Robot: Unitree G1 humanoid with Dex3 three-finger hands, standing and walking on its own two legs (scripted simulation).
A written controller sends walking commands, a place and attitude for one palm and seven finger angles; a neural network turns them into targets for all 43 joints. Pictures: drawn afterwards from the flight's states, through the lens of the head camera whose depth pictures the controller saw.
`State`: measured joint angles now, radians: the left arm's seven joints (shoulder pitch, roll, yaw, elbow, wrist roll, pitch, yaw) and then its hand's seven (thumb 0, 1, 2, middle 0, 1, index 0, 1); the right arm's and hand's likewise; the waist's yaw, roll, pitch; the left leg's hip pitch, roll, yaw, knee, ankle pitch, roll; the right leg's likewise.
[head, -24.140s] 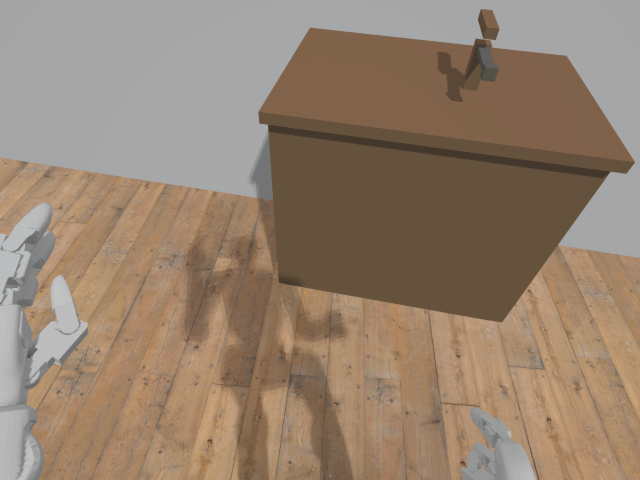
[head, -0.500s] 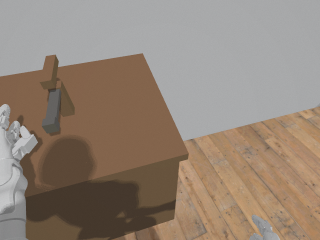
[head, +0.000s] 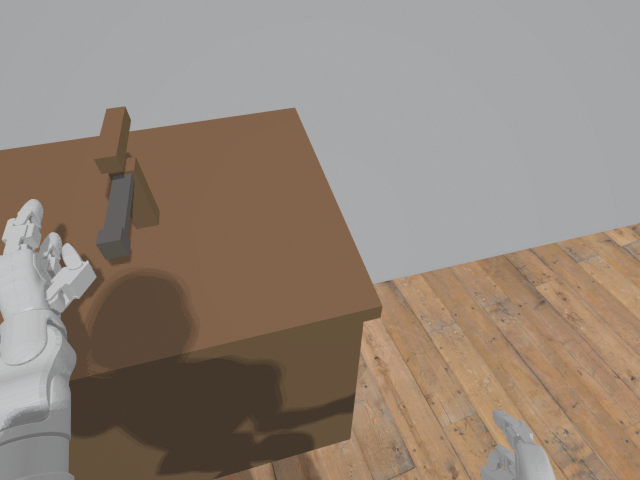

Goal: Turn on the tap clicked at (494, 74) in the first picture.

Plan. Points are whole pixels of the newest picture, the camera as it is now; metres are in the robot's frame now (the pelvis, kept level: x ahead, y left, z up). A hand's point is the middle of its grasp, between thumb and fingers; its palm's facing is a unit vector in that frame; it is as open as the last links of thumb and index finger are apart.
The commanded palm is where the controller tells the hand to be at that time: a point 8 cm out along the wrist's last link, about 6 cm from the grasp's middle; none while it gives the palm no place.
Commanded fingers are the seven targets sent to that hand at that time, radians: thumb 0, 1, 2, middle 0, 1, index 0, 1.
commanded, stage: push the lever round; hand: left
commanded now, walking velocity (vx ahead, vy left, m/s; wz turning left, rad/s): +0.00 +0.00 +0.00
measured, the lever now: (113, 243) +0.35 +0.29 +0.13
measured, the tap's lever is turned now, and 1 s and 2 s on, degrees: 0 6 41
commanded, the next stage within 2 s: none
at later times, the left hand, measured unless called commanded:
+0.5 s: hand (107, 270) +0.30 +0.28 +0.13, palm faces +0.55 -0.83 -0.07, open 7.8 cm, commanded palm +0.26 +0.31 +0.13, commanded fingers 0.00 0.90 0.90 -0.15 -0.15 -0.15 -0.15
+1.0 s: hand (136, 266) +0.31 +0.25 +0.13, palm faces +0.65 -0.76 -0.05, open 7.5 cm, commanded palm +0.27 +0.27 +0.13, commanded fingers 0.00 0.90 0.90 -0.15 -0.15 -0.15 -0.15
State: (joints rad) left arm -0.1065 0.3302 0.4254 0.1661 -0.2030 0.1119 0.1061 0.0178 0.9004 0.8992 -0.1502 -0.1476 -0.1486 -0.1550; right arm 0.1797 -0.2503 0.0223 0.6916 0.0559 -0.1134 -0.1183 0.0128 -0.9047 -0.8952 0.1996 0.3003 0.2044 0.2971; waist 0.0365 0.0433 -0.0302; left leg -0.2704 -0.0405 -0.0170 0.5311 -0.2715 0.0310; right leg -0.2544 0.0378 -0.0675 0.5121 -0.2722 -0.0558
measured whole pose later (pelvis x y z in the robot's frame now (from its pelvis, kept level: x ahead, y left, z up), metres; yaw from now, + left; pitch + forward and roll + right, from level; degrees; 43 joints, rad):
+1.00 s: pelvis -0.01 -0.01 +0.00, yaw +1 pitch -1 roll +0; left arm -0.17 0.17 0.28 0.12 -0.12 0.15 0.41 0.02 0.97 0.94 -0.15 -0.15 -0.15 -0.15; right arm 0.14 -0.25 0.02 0.72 0.03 -0.06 -0.10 0.01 -0.91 -0.90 0.20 0.30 0.20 0.30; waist 0.04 0.05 -0.02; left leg -0.27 -0.04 -0.03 0.54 -0.26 0.02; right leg -0.25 0.04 -0.08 0.53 -0.27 -0.07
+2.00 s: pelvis -0.01 -0.03 +0.00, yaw +1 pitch +1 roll +1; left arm -0.50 0.00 0.23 0.41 0.00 0.22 0.80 -0.04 0.91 0.99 -0.15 -0.15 -0.15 -0.15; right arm 0.11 -0.22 -0.01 0.78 -0.01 0.06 -0.05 0.01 -0.91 -0.90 0.20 0.30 0.20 0.30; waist -0.01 0.05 -0.06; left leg -0.30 -0.01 -0.05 0.54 -0.26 -0.01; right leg -0.28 0.07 -0.10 0.52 -0.27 -0.10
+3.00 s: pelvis +0.00 -0.04 -0.01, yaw +1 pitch +8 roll +1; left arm -0.83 0.07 0.39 0.78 0.08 0.17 0.92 0.00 0.89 0.91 -0.15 -0.15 -0.17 -0.16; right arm 0.22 -0.24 -0.04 0.80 -0.06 0.03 0.02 0.01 -0.91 -0.90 0.20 0.30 0.20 0.30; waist -0.06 0.04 -0.11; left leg -0.46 -0.01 -0.05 0.61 -0.29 -0.02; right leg -0.45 0.06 -0.10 0.61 -0.31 -0.10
